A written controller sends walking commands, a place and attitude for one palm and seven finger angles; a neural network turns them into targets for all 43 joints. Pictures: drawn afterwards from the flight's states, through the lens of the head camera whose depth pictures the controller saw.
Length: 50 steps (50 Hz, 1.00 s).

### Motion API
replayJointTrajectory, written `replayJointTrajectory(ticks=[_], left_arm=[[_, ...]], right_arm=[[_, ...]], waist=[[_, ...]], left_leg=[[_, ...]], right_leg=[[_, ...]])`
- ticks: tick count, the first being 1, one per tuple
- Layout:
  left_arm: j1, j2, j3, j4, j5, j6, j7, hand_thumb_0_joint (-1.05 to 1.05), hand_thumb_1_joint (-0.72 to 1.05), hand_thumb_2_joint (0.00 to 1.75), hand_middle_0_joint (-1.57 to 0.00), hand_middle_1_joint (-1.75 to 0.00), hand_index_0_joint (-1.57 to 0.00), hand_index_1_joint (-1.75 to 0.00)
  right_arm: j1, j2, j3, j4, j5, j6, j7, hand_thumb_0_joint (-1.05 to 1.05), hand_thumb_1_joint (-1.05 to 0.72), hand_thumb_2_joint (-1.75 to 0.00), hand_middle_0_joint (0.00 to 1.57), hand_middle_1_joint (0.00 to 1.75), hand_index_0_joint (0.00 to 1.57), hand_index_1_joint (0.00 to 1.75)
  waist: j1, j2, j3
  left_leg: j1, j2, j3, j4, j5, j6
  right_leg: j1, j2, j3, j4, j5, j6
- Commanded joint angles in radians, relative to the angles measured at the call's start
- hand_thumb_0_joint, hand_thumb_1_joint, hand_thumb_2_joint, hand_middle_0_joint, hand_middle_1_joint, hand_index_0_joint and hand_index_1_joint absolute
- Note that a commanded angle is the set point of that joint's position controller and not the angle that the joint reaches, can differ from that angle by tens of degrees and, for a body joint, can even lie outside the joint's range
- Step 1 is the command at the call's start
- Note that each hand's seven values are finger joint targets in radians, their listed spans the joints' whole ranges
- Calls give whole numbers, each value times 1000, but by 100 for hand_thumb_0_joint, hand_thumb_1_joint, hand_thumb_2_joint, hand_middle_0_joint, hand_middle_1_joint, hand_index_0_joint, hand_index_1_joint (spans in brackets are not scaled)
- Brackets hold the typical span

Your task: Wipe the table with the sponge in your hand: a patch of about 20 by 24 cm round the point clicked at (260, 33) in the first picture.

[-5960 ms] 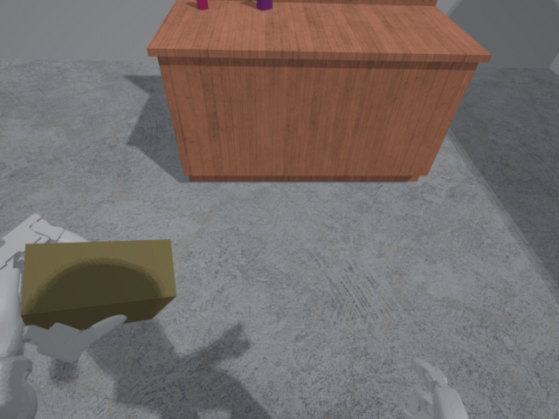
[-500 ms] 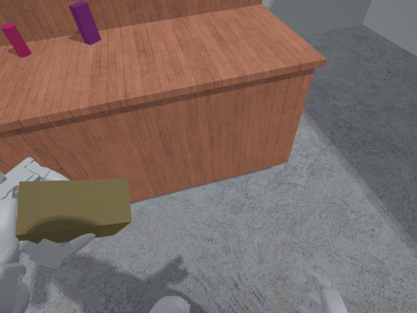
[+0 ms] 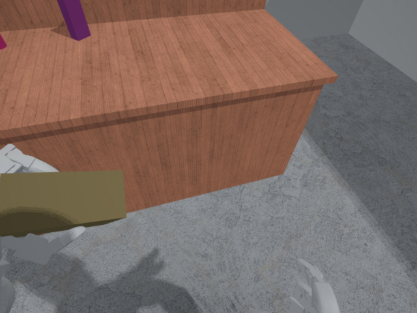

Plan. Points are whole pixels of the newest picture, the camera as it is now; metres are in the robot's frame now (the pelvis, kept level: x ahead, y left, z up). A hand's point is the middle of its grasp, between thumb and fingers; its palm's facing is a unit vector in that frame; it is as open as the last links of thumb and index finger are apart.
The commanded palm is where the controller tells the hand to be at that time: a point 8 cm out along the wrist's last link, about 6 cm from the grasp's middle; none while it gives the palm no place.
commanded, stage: take the last steps up to it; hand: left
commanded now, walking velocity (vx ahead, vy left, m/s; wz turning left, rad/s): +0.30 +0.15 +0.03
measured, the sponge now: (81, 203) +0.24 +0.20 +0.16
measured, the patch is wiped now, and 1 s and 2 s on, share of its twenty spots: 0.00 0.00 0.00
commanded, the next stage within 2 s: come to a stop and stand still in 1.28 s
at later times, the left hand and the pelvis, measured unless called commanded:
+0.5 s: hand (41, 137) +0.33 +0.29 +0.18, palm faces +0.36 -0.81 -0.47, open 10.3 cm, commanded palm +0.28 +0.35 +0.18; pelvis +0.12 +0.06 -0.01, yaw +0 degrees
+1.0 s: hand (44, 99) +0.43 +0.34 +0.17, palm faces +0.39 -0.78 -0.50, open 10.3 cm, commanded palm +0.38 +0.38 +0.18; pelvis +0.21 +0.10 +0.00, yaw +0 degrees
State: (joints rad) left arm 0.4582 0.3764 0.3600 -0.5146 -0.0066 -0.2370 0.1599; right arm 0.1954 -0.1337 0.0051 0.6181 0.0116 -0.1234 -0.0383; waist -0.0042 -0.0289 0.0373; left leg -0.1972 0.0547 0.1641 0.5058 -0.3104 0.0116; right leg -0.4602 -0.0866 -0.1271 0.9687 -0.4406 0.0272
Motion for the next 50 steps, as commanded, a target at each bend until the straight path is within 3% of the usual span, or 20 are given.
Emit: replayJointTrajectory(ticks=[1,4,5,6,7,9,14,19,23,24,25,26,28,32,38,39,41,42,47,50], left_arm=[[-12,160,114,-269,-16,-72,10,0,10,130,-120,-160,-120,-160],[-1,158,134,-157,-19,-46,7,0,10,130,-120,-160,-120,-160],[-18,158,132,-121,-13,-40,3,0,10,130,-120,-160,-120,-160],[-36,188,148,-92,-5,-37,1,0,10,130,-120,-160,-120,-160],[-5,177,159,-31,-19,-33,-4,0,10,130,-120,-160,-120,-160],[-71,195,180,-55,-29,-52,-12,0,10,130,-120,-160,-120,-160],[-78,169,124,-210,-12,-98,-10,0,10,130,-120,-160,-120,-160],[-27,203,157,-335,-8,-86,31,0,10,130,-120,-160,-120,-160],[23,181,177,-295,-13,-79,41,0,10,130,-120,-160,-120,-160],[-10,170,169,-310,-16,-88,40,0,10,130,-120,-160,-120,-160],[-10,160,166,-304,-17,-99,37,0,10,130,-120,-160,-120,-160],[-15,183,169,-245,-3,-103,35,0,10,130,-120,-160,-120,-160],[-16,200,185,-155,-20,-90,17,0,10,130,-120,-160,-120,-160],[-37,139,116,-265,-20,-94,-3,0,10,130,-120,-160,-120,-160],[-13,186,140,-252,-16,-50,14,0,10,130,-120,-160,-120,-160],[-20,184,144,-227,-11,-45,15,0,10,130,-120,-160,-120,-160],[-40,223,186,-164,-15,-35,20,0,10,130,-120,-160,-120,-160],[-74,217,192,-140,-29,-32,19,0,10,130,-120,-160,-120,-160],[-31,155,141,-113,-17,-77,0,0,10,130,-120,-160,-120,-160],[-3,149,121,-139,-11,-82,8,0,10,130,-120,-160,-120,-160]], right_arm=[[-56,-169,-53,-119,-6,-57,-10,0,-90,-90,20,30,20,30],[-65,-172,-53,-109,-5,-30,-18,0,-90,-90,20,30,20,30],[-67,-167,-57,-102,-2,-17,-19,0,-90,-90,20,30,20,30],[-66,-152,-59,-111,-4,-2,-16,0,-90,-90,20,30,20,30],[-85,-160,-60,-136,-7,4,-7,0,-90,-90,20,30,20,30],[-75,-171,-72,-108,-7,14,-1,0,-90,-90,20,30,20,30],[-107,-159,-44,-107,-14,35,8,0,-90,-90,20,30,20,30],[-96,-150,-62,-147,-21,-2,-5,0,-90,-90,20,30,20,30],[-44,-163,-83,-156,-12,3,-26,0,-90,-90,20,30,20,30],[-32,-190,-95,-159,-5,5,-29,0,-90,-90,20,30,20,30],[-37,-208,-106,-162,-1,9,-26,0,-90,-90,20,30,20,30],[-33,-199,-101,-171,-2,6,-20,0,-90,-90,20,30,20,30],[-48,-191,-92,-137,-2,-2,-25,0,-90,-90,20,30,20,30],[-65,-178,-76,-129,10,-23,-8,0,-90,-90,20,30,20,30],[-66,-169,-48,-131,0,-34,-23,0,-90,-90,20,30,20,30],[-64,-164,-49,-127,-1,-24,-25,0,-90,-90,20,30,20,30],[-86,-134,-40,-145,-8,-6,-20,0,-90,-90,20,30,20,30],[-86,-158,-48,-130,-9,-4,-12,0,-90,-90,20,30,20,30],[-99,-141,-31,-107,-9,38,-6,0,-90,-90,20,30,20,30],[-94,-150,-41,-131,-13,35,-5,0,-90,-90,20,30,20,30]], waist=[[5,278,-94],[18,163,-141],[23,47,-156],[15,-196,-175],[21,-298,-155],[5,-171,-72],[-6,-93,-96],[35,-110,-159],[2,7,-196],[-15,181,-221],[-10,388,-214],[-9,321,-178],[-10,243,-143],[10,304,-113],[19,184,-165],[20,96,-175],[18,-281,-149],[11,-236,-138],[1,-84,-101],[15,-152,-121]], left_leg=[[63,195,-143,-168,375,137],[-22,170,-105,39,360,98],[-107,128,-65,214,266,74],[-315,16,-3,472,33,29],[-502,-48,-96,694,-228,0],[-508,32,-227,804,-142,-22],[-396,80,-157,551,2,-34],[-195,4,-1,164,23,-18],[60,-19,26,-76,169,-15],[168,76,-110,-111,197,25],[275,288,-394,-135,386,133],[214,353,-496,-182,407,203],[167,354,-462,-171,342,248],[22,222,-185,-178,238,174],[-39,192,-138,-45,168,100],[-95,156,-103,71,129,75],[-460,-38,-38,519,-230,-10],[-504,-13,-149,664,-203,-26],[-457,48,-145,559,-58,-44],[-318,22,-44,297,-2,-34]], right_leg=[[71,39,-65,-242,78,-3],[308,64,-83,-466,192,-19],[409,-9,14,-534,251,-50],[529,-212,354,-597,300,-139],[561,-393,666,-670,377,-229],[392,-395,636,-726,152,-229],[295,-266,154,-653,463,-158],[372,-239,128,-581,561,-155],[311,-137,53,-355,428,-77],[196,-77,9,-167,305,-42],[-39,20,-23,52,-137,-2],[-110,48,36,216,-244,-20],[-194,-19,82,252,-162,-7],[-53,-15,13,16,-2,0],[261,45,-52,-442,126,-6],[340,5,9,-531,187,-26],[502,-358,604,-683,330,-205],[486,-403,631,-698,326,-226],[424,-264,194,-603,698,-164],[411,-217,113,-584,734,-146]])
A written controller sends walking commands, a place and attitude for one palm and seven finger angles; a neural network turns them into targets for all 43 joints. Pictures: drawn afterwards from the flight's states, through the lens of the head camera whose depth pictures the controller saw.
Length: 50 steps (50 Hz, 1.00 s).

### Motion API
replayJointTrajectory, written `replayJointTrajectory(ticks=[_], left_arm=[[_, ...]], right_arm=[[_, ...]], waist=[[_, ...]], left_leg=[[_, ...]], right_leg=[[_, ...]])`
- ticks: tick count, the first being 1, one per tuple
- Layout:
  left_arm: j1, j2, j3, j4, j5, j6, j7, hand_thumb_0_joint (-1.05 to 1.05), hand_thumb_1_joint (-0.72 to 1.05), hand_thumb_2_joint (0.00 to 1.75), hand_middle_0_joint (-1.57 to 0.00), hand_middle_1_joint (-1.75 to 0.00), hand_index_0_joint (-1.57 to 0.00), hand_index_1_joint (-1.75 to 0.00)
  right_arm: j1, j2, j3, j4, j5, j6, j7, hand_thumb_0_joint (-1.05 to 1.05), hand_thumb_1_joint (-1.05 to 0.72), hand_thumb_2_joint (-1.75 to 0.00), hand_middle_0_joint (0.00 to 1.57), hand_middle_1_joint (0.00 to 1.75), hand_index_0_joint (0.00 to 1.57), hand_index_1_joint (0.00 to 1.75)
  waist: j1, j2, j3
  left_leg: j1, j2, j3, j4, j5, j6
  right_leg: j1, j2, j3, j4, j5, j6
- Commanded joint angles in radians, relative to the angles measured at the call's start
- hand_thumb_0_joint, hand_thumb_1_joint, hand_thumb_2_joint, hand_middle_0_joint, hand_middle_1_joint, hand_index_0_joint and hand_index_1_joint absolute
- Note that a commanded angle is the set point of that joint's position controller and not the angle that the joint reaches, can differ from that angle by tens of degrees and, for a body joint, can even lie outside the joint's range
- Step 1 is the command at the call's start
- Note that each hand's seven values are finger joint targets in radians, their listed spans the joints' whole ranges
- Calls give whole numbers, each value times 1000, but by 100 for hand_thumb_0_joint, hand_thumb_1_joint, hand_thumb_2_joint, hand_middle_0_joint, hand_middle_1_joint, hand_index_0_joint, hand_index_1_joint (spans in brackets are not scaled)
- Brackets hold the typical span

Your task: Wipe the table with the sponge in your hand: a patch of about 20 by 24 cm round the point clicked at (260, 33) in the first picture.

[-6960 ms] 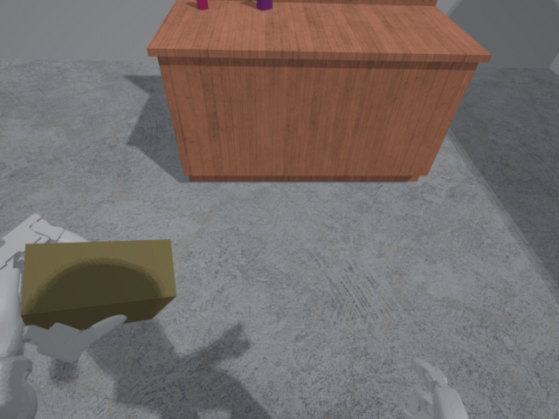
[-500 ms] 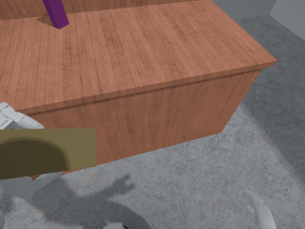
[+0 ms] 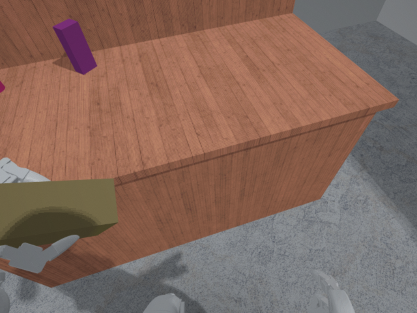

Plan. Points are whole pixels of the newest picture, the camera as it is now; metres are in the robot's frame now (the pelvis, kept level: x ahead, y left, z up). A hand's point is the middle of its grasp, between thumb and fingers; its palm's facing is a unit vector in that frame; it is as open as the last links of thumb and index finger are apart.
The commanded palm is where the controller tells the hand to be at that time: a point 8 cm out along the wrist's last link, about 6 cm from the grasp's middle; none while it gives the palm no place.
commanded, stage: take the last steps up to it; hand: left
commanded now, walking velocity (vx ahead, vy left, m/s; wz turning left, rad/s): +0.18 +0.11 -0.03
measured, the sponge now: (74, 213) +0.23 +0.21 +0.14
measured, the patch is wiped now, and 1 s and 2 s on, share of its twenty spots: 0.00 0.00 0.00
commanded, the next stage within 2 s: come to a stop and stand still in 0.28 s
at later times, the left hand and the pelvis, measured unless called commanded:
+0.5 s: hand (28, 168) +0.28 +0.28 +0.18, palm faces +0.34 -0.82 -0.47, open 10.3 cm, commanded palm +0.23 +0.33 +0.18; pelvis +0.06 +0.06 -0.01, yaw -2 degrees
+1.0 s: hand out of the picture +0.25 +0.36 +0.19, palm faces +0.48 -0.79 -0.38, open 10.3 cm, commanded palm +0.18 +0.35 +0.18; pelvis +0.00 +0.07 -0.01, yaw -3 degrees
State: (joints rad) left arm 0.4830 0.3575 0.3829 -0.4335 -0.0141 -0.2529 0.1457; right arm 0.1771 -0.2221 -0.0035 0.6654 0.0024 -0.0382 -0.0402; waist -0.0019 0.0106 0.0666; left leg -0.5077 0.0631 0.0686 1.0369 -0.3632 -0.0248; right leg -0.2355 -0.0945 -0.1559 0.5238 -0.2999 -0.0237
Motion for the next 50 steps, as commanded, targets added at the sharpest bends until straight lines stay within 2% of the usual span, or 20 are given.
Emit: replayJointTrajectory(ticks=[1,5,7,9,10,11,13,17,25,26,29,30,32,37,42,43,44,45,47,50], left_arm=[[-33,171,98,-255,-2,-65,27,0,10,130,-120,-160,-120,-160],[-51,202,117,-373,-2,-56,44,0,10,130,-120,-160,-120,-160],[-58,219,137,-403,-5,-64,48,0,10,130,-120,-160,-120,-160],[-81,203,120,-425,-2,-82,49,0,10,130,-120,-160,-120,-160],[-84,225,132,-358,9,-83,48,0,10,130,-120,-160,-120,-160],[-100,246,148,-348,0,-77,43,0,10,130,-120,-160,-120,-160],[-99,216,139,-366,-4,-70,35,0,10,130,-120,-160,-120,-160],[-21,154,90,-382,-19,-49,11,0,10,130,-120,-160,-120,-160],[-29,186,113,-288,-32,13,22,0,10,130,-120,-160,-120,-160],[-41,189,115,-281,-27,13,24,0,10,130,-120,-160,-120,-160],[-90,180,88,-255,-35,23,23,0,10,130,-120,-160,-120,-160],[-86,184,86,-251,-35,27,19,0,10,130,-120,-160,-120,-160],[-78,213,116,-274,-32,23,29,0,10,130,-120,-160,-120,-160],[7,205,131,-285,-24,6,45,0,10,130,-120,-160,-120,-160],[54,189,119,-319,-29,10,47,0,10,130,-120,-160,-120,-160],[-1052,928,655,-483,81,-86,41,0,10,130,-120,-160,-120,-160],[-448,376,304,158,-2,-63,-7,0,10,130,-120,-160,-120,-160],[-212,287,228,31,-31,-70,0,0,10,130,-120,-160,-120,-160],[-193,180,106,39,-55,-77,-23,0,10,130,-120,-160,-120,-160],[-177,138,-11,-175,-48,-106,-36,0,10,130,-120,-160,-120,-160]], right_arm=[[-75,-62,-37,-187,-6,-56,-3,0,-90,-90,20,30,20,30],[-56,-67,-56,-214,-9,-68,-14,0,-90,-90,20,30,20,30],[-34,-93,-74,-221,-2,-68,-31,0,-90,-90,20,30,20,30],[-22,-120,-85,-233,6,-69,-26,0,-90,-90,20,30,20,30],[-20,-114,-83,-235,8,-70,-17,0,-90,-90,20,30,20,30],[-57,-102,-66,-217,-4,-70,-21,0,-90,-90,20,30,20,30],[-37,-100,-74,-200,10,-84,-12,0,-90,-90,20,30,20,30],[-39,-93,-54,-205,10,-100,4,0,-90,-90,20,30,20,30],[-43,-77,-14,-211,5,-85,-18,0,-90,-90,20,30,20,30],[-44,-74,-12,-211,7,-81,-18,0,-90,-90,20,30,20,30],[-42,-46,0,-217,10,-92,-15,0,-90,-90,20,30,20,30],[-46,-62,-13,-214,10,-91,-8,0,-90,-90,20,30,20,30],[-69,-53,-5,-206,13,-81,-12,0,-90,-90,20,30,20,30],[-102,-44,5,-221,2,-51,-32,0,-90,-90,20,30,20,30],[-52,-73,-19,-229,-1,-28,-33,0,-90,-90,20,30,20,30],[90,-71,-55,-205,-23,-134,-39,0,-90,-90,20,30,20,30],[31,-47,-56,-156,-10,-145,-34,0,-90,-90,20,30,20,30],[44,-66,-47,-223,13,-137,-12,0,-90,-90,20,30,20,30],[9,-93,-46,-204,27,-146,-3,0,-90,-90,20,30,20,30],[-15,-120,-35,-228,15,-166,23,0,-90,-90,20,30,20,30]], waist=[[22,-201,-162],[13,-148,-202],[-8,8,-225],[0,328,-252],[-2,247,-204],[-2,299,-195],[-7,252,-184],[0,251,-176],[3,122,-205],[2,89,-207],[-12,-164,-207],[0,-233,-201],[4,-167,-210],[16,-109,-234],[6,-87,-224],[33,-233,-39],[47,-142,-249],[63,-69,-163],[41,87,-234],[47,218,-133]], left_leg=[[26,1,76,-295,55,6],[224,-51,127,-526,193,10],[417,0,79,-618,283,27],[563,308,-331,-677,561,187],[480,336,-368,-713,504,225],[426,339,-353,-727,419,237],[436,287,-240,-689,431,223],[346,213,-81,-710,421,175],[341,218,-53,-591,462,94],[298,186,-32,-551,387,67],[170,-25,16,-328,-12,-18],[138,-34,-21,-227,-103,-13],[87,-31,-72,-139,-137,-8],[105,-42,-41,-262,-74,-8],[235,-47,-27,-509,59,4],[106,-107,78,-453,90,-12],[221,-100,-50,-448,120,38],[213,-69,-34,-474,126,22],[313,-59,-50,-592,96,37],[198,25,-159,-760,-25,79]], right_leg=[[200,-211,144,-131,601,-98],[171,-177,123,-46,508,-65],[63,-116,80,127,347,-16],[-242,46,44,511,-355,37],[-281,60,87,633,-380,25],[-303,17,111,678,-337,29],[-338,7,109,649,-234,43],[-234,29,52,448,-105,52],[32,76,40,-63,67,54],[96,51,74,-126,188,46],[140,-183,366,-136,759,-76],[147,-222,391,-148,783,-97],[174,-251,390,-130,814,-114],[236,-199,257,-91,822,-99],[153,-160,260,-137,454,-72],[-2,-66,316,-232,548,62],[68,-129,300,-154,400,-49],[87,-133,386,-250,301,-18],[104,-127,319,-208,106,-53],[73,-9,222,-89,-111,-5]])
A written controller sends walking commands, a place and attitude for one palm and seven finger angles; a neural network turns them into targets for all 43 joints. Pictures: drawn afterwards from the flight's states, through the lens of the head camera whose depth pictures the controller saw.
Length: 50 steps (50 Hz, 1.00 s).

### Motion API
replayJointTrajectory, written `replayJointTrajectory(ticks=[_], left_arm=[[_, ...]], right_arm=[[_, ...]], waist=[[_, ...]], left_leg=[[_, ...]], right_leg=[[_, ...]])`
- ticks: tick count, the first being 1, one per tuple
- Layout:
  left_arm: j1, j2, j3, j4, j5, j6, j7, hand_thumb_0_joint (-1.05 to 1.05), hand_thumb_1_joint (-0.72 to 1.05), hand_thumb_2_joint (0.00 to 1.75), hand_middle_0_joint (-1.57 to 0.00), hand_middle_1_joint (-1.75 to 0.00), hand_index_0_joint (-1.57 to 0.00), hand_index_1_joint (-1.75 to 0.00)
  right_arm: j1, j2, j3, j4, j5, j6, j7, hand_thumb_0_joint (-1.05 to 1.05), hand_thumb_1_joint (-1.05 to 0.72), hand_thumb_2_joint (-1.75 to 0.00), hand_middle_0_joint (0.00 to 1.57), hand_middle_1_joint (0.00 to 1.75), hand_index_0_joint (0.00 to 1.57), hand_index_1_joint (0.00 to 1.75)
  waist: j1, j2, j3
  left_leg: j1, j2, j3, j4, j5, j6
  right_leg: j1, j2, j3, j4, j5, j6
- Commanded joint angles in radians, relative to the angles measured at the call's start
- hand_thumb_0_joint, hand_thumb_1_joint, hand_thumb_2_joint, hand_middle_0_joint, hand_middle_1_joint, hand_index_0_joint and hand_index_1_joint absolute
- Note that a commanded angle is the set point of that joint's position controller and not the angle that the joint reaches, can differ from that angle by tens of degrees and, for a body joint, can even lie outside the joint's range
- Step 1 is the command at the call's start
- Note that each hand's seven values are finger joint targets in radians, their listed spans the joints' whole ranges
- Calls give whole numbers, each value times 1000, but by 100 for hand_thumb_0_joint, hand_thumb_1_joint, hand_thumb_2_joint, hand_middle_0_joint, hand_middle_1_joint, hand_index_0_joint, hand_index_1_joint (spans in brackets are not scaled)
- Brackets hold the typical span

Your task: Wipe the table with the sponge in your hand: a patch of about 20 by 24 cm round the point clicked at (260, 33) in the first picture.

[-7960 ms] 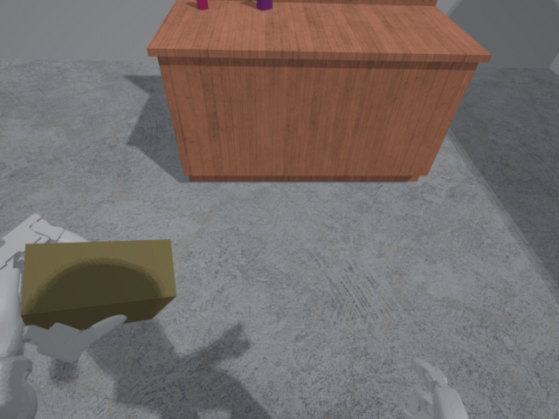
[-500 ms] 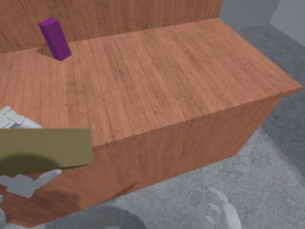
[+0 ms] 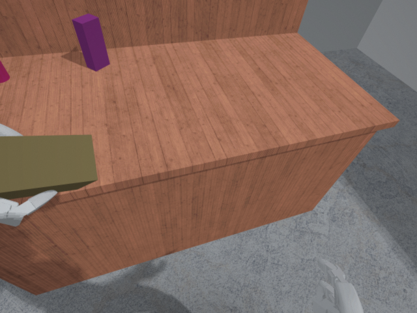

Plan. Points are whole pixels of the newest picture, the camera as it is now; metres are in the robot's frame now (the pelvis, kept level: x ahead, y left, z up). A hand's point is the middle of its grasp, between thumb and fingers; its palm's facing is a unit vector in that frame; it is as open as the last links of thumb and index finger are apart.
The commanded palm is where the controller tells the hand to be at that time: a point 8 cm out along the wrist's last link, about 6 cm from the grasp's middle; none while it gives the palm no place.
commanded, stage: come to a stop and stand still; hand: left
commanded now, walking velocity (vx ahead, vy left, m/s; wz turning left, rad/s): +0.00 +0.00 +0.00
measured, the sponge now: (51, 168) +0.26 +0.26 +0.18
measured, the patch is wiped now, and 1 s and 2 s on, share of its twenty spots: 0.00 0.00 0.00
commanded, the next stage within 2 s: look again from close up in 0.74 s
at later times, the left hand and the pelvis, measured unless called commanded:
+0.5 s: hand out of the picture +0.14 +0.32 +0.18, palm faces +0.46 -0.82 -0.34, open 10.3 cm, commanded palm +0.08 +0.35 +0.18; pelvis -0.06 +0.05 +0.01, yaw +4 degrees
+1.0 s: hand out of the picture +0.15 +0.33 +0.17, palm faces +0.42 -0.81 -0.41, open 10.3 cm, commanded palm +0.09 +0.36 +0.18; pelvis -0.05 +0.07 +0.01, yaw +3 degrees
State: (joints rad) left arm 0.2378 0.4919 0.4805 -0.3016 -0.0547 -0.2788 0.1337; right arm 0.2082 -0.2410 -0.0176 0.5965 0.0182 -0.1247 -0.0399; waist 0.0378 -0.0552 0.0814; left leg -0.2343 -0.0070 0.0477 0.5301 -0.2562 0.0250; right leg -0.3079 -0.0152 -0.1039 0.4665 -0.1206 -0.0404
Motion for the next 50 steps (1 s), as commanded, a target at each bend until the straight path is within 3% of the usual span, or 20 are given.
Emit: replayJointTrajectory(ticks=[1,2,5,6,7,9,11,15,18,22,25,29,33,35,37,40,43,45,48,50], left_arm=[[53,-5,-130,-338,5,-81,-22,0,10,130,-120,-160,-120,-160],[17,-7,-136,-376,11,-81,-19,0,10,130,-120,-160,-120,-160],[-23,67,-53,-347,25,-71,-9,0,10,130,-120,-160,-120,-160],[-42,82,-34,-336,28,-69,-6,0,10,130,-120,-160,-120,-160],[-71,169,45,-351,28,-73,1,0,10,130,-120,-160,-120,-160],[-139,126,26,-298,28,-84,-6,0,10,130,-120,-160,-120,-160],[-162,93,14,-272,31,-80,-15,0,10,130,-120,-160,-120,-160],[-78,34,-36,-323,24,-80,-34,0,10,130,-120,-160,-120,-160],[-4,-21,-81,-313,28,-56,-43,0,10,130,-120,-160,-120,-160],[0,26,-32,-280,40,-27,-34,0,10,130,-120,-160,-120,-160],[-35,41,-18,-292,39,-20,-32,0,10,130,-120,-160,-120,-160],[-30,47,-12,-384,34,-17,-35,0,10,130,-120,-160,-120,-160],[-55,4,-55,-390,39,-8,-35,0,10,130,-120,-160,-120,-160],[-77,-9,-65,-396,46,-6,-29,0,10,130,-120,-160,-120,-160],[-94,29,-24,-383,51,4,-23,0,10,130,-120,-160,-120,-160],[0,-10,-49,-356,44,22,-25,0,10,130,-120,-160,-120,-160],[107,2,-30,-364,40,22,-16,0,10,130,-120,-160,-120,-160],[130,26,-20,-387,33,31,-14,0,10,130,-120,-160,-120,-160],[88,51,-4,-421,24,40,-9,0,10,130,-120,-160,-120,-160],[97,52,-1,-393,20,39,-7,0,10,130,-120,-160,-120,-160]], right_arm=[[-57,-94,-12,-168,5,-86,30,0,-90,-90,20,30,20,30],[-86,-87,-9,-176,15,-98,34,0,-90,-90,20,30,20,30],[-62,-102,-24,-183,8,-117,39,0,-90,-90,20,30,20,30],[-67,-101,-23,-182,7,-122,38,0,-90,-90,20,30,20,30],[-69,-104,-19,-188,1,-124,36,0,-90,-90,20,30,20,30],[-72,-84,-11,-177,-11,-122,35,0,-90,-90,20,30,20,30],[-66,-79,-15,-172,-9,-120,38,0,-90,-90,20,30,20,30],[-69,-70,-18,-177,-14,-130,53,0,-90,-90,20,30,20,30],[-75,-72,-18,-176,-16,-125,64,0,-90,-90,20,30,20,30],[-86,-77,-23,-173,-23,-96,59,0,-90,-90,20,30,20,30],[-99,-72,-21,-176,-31,-76,48,0,-90,-90,20,30,20,30],[-95,-70,-18,-183,-35,-66,36,0,-90,-90,20,30,20,30],[-73,-83,-22,-161,-28,-71,31,0,-90,-90,20,30,20,30],[-78,-99,-26,-163,-18,-82,29,0,-90,-90,20,30,20,30],[-108,-86,-25,-175,-14,-86,22,0,-90,-90,20,30,20,30],[-82,-73,-28,-181,-20,-80,33,0,-90,-90,20,30,20,30],[-84,-69,-18,-190,-28,-81,35,0,-90,-90,20,30,20,30],[-95,-74,-13,-200,-38,-67,37,0,-90,-90,20,30,20,30],[-110,-72,-4,-206,-52,-46,35,0,-90,-90,20,30,20,30],[-108,-76,-3,-201,-44,-52,28,0,-90,-90,20,30,20,30]], waist=[[12,301,-91],[13,311,-53],[13,72,-99],[11,60,-81],[13,106,-62],[0,209,-18],[5,205,-68],[7,204,-150],[9,180,-145],[9,146,-96],[4,80,-93],[-13,31,-104],[-33,92,-121],[-25,234,-132],[-8,327,-114],[-7,201,-116],[-3,164,-152],[-5,167,-154],[-8,159,-149],[-5,21,-183]], left_leg=[[-212,142,-184,-345,-270,46],[-280,171,-204,-398,-343,55],[-229,169,-186,-331,-238,46],[-234,163,-197,-330,-274,44],[-236,168,-216,-374,-326,38],[-252,181,-275,-413,-387,17],[-263,181,-239,-408,-439,23],[-131,162,-213,-412,-403,-31],[-153,156,-190,-426,-424,-52],[-185,140,-122,-395,-425,-44],[-91,93,-86,-300,-355,-53],[154,19,-43,-39,-148,-30],[207,40,-100,-92,-168,-32],[75,128,-237,-356,-395,-31],[-49,215,-310,-498,-528,-35],[11,203,-208,-473,-337,-47],[74,180,-148,-414,-214,-45],[27,147,-129,-406,-228,-91],[10,99,-105,-308,-102,-136],[106,76,-95,-186,10,-79]], right_leg=[[202,-49,120,67,-271,27],[236,-23,82,139,-213,36],[249,-18,85,125,-149,44],[231,-21,95,102,-179,41],[220,-7,93,106,-206,45],[200,-9,97,95,-211,32],[255,4,95,130,-200,29],[240,28,87,95,-206,24],[255,43,78,92,-214,27],[237,46,79,48,-227,22],[143,21,141,-77,-287,0],[-138,-65,318,-257,-433,-49],[-169,-20,285,-211,-434,-21],[-12,77,168,17,-326,24],[62,102,108,284,-270,38],[54,80,79,264,-291,28],[126,62,35,4,-232,17],[215,65,41,-111,-211,1],[231,6,135,-188,-176,-34],[118,-44,234,-215,-202,-51]])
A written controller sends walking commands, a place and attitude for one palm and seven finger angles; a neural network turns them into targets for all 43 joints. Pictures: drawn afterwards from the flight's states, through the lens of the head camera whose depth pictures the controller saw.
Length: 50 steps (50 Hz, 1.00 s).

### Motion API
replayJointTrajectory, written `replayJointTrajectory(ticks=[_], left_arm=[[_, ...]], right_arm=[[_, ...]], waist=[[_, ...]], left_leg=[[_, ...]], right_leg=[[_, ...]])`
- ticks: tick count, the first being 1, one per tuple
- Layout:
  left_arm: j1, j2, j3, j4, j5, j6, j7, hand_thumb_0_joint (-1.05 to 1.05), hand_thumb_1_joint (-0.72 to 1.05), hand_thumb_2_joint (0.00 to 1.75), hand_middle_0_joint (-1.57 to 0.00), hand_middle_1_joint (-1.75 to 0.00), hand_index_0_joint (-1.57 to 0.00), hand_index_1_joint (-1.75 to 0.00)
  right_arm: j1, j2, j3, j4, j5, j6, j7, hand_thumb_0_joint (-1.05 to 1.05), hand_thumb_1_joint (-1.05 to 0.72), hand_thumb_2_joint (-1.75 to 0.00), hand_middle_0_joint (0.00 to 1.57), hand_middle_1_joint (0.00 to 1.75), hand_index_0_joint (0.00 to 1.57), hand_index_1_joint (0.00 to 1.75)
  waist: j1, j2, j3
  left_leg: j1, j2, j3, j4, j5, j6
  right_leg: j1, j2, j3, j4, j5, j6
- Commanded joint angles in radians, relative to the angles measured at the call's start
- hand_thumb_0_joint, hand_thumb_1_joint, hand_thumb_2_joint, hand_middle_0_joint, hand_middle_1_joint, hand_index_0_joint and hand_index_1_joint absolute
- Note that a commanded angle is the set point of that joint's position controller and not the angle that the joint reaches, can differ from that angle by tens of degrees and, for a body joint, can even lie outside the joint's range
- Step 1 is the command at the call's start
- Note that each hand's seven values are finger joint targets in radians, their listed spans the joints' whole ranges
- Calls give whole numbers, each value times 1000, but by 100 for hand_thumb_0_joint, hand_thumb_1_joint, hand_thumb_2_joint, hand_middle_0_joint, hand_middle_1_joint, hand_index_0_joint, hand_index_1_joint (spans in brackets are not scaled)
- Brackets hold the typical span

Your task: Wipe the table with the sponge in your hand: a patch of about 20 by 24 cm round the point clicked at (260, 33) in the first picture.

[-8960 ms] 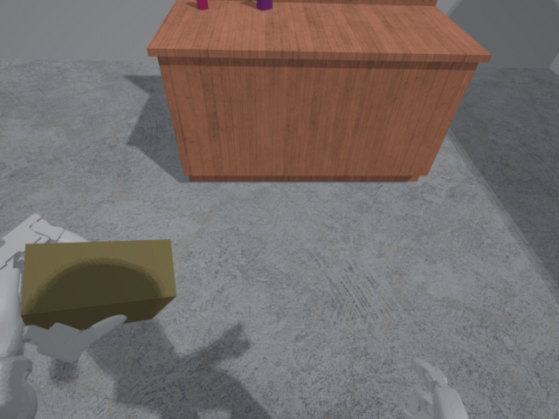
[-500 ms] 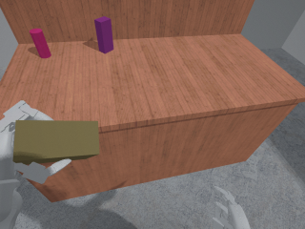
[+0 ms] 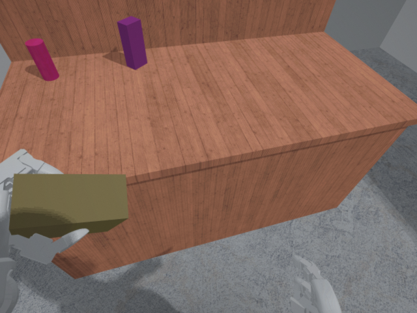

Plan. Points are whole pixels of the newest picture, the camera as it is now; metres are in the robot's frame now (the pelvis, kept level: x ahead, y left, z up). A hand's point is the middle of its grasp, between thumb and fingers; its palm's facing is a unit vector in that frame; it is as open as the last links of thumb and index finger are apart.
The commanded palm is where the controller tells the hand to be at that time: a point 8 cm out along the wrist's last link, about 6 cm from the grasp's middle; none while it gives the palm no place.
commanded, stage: look again from close up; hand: left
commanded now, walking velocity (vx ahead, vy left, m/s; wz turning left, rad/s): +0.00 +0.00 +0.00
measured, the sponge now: (86, 207) +0.23 +0.21 +0.14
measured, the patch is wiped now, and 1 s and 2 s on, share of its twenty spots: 0.00 0.00 0.00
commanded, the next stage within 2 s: shuffle to correct the standing spot in 0.14 s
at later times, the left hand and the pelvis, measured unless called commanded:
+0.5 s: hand (53, 181) +0.26 +0.26 +0.15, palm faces +0.41 -0.85 -0.33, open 10.3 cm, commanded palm +0.23 +0.29 +0.17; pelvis +0.05 +0.02 -0.02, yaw -3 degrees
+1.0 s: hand (126, 128) +0.39 +0.19 +0.15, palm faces +0.32 -0.85 -0.42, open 10.3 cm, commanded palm +0.33 +0.23 +0.17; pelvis +0.14 -0.03 -0.02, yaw -6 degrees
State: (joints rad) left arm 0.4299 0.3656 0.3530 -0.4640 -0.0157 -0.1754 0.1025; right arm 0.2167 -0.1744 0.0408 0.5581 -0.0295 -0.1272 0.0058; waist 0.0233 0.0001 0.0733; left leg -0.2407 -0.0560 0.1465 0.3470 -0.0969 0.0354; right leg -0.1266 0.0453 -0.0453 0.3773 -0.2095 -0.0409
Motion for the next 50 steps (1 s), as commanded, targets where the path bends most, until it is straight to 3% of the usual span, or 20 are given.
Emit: replayJointTrajectory(ticks=[1,5,10,15,16,18,21,23,24,25,26,28,30,35,39,40,41,42,46,50], left_arm=[[-59,166,126,-196,-23,-60,22,0,10,130,-120,-160,-120,-160],[-74,150,115,-181,-33,-60,19,0,10,130,-120,-160,-120,-160],[-135,157,88,-236,-25,-61,35,0,10,130,-120,-160,-120,-160],[-39,168,114,-222,-37,-45,39,0,10,130,-120,-160,-120,-160],[-2,174,124,-212,-36,-45,39,0,10,130,-120,-160,-120,-160],[3,149,109,-224,-35,-57,30,0,10,130,-120,-160,-120,-160],[-125,136,96,-228,-41,-74,33,0,10,130,-120,-160,-120,-160],[-244,139,63,-215,-34,-80,39,0,10,130,-120,-160,-120,-160],[-272,123,41,-223,-35,-84,40,0,10,130,-120,-160,-120,-160],[-312,126,33,-257,-29,-92,48,0,10,130,-120,-160,-120,-160],[-335,155,47,-264,-17,-102,54,0,10,130,-120,-160,-120,-160],[-256,192,83,-245,-21,-95,37,0,10,130,-120,-160,-120,-160],[-157,188,104,-315,-21,-90,24,0,10,130,-120,-160,-120,-160],[56,196,169,-348,-24,-118,28,0,10,130,-120,-160,-120,-160],[65,215,217,-181,-29,-105,41,0,10,130,-120,-160,-120,-160],[37,236,227,-159,-23,-101,44,0,10,130,-120,-160,-120,-160],[12,252,240,-154,-26,-98,47,0,10,130,-120,-160,-120,-160],[13,230,229,-134,-32,-96,47,0,10,130,-120,-160,-120,-160],[-12,190,173,-236,-30,-117,40,0,10,130,-120,-160,-120,-160],[-95,198,154,-351,-33,-124,52,0,10,130,-120,-160,-120,-160]], right_arm=[[-104,-146,-65,-159,9,-46,-21,0,-90,-90,20,30,20,30],[-104,-155,-62,-143,22,-32,-28,0,-90,-90,20,30,20,30],[-116,-152,-58,-143,15,-40,-50,0,-90,-90,20,30,20,30],[-113,-165,-87,-160,0,-38,-43,0,-90,-90,20,30,20,30],[-119,-164,-93,-166,7,-26,-39,0,-90,-90,20,30,20,30],[-104,-160,-86,-160,26,-7,-31,0,-90,-90,20,30,20,30],[-90,-149,-79,-127,38,5,-23,0,-90,-90,20,30,20,30],[-80,-135,-63,-91,37,5,-40,0,-90,-90,20,30,20,30],[-65,-157,-74,-87,39,-10,-45,0,-90,-90,20,30,20,30],[-75,-185,-85,-99,37,-22,-46,0,-90,-90,20,30,20,30],[-86,-147,-78,-117,33,-30,-46,0,-90,-90,20,30,20,30],[-82,-129,-69,-108,24,-41,-40,0,-90,-90,20,30,20,30],[-87,-145,-84,-114,29,-44,-30,0,-90,-90,20,30,20,30],[-78,-143,-77,-123,29,-64,-14,0,-90,-90,20,30,20,30],[-68,-141,-80,-115,40,-43,-34,0,-90,-90,20,30,20,30],[-59,-129,-85,-110,42,-34,-34,0,-90,-90,20,30,20,30],[-63,-124,-93,-124,46,-32,-35,0,-90,-90,20,30,20,30],[-75,-138,-93,-119,44,-26,-37,0,-90,-90,20,30,20,30],[-104,-131,-73,-83,39,-7,-21,0,-90,-90,20,30,20,30],[-107,-117,-75,-82,24,-24,-39,0,-90,-90,20,30,20,30]], waist=[[7,-76,-165],[-7,8,-171],[7,194,-172],[32,128,-199],[41,-13,-201],[18,-291,-125],[-13,-123,-60],[-42,122,-115],[-51,261,-141],[-56,463,-148],[-52,383,-119],[-46,121,-92],[-28,74,-78],[-7,263,-138],[3,78,-190],[4,-108,-238],[-3,-319,-265],[-1,-249,-202],[-9,-124,-123],[-15,-100,-175]], left_leg=[[128,116,-192,58,-134,-51],[169,133,-217,46,-42,-39],[172,257,-379,-246,-272,-108],[94,143,-153,-57,46,-243],[19,92,-116,142,12,-222],[-134,71,-167,525,-274,-49],[-203,153,-226,431,-354,-28],[96,56,-79,189,-213,-35],[261,105,-199,91,-202,-6],[379,323,-553,-44,-200,87],[332,409,-697,-87,-150,187],[238,432,-709,-86,-70,233],[174,409,-549,-60,78,225],[-16,275,-201,-12,92,108],[-161,216,-103,291,-14,46],[-276,146,-56,562,-117,22],[-465,51,-66,819,-390,-10],[-514,84,-157,948,-431,-18],[-379,178,-180,780,-317,-30],[-11,93,-26,350,-160,-22]], right_leg=[[-125,-139,220,-157,-127,-58],[-167,-117,189,-91,-54,-35],[-150,-16,55,144,-119,7],[56,2,-33,-37,-109,-28],[91,-61,60,-75,-96,-79],[-95,-345,499,-134,-140,-236],[-135,-319,434,-43,-220,-212],[-256,-139,213,132,-228,-117],[-360,-50,136,316,-194,-65],[-545,30,46,571,-290,5],[-583,26,87,740,-334,4],[-596,-36,129,834,-274,11],[-579,-77,123,812,-200,19],[-225,-64,-41,388,-34,23],[133,-13,-104,125,3,17],[233,-151,118,69,-46,-50],[280,-370,519,-19,-19,-175],[207,-444,607,-70,3,-214],[-52,-350,316,-44,-14,-188],[-193,-250,113,14,-90,-120]])
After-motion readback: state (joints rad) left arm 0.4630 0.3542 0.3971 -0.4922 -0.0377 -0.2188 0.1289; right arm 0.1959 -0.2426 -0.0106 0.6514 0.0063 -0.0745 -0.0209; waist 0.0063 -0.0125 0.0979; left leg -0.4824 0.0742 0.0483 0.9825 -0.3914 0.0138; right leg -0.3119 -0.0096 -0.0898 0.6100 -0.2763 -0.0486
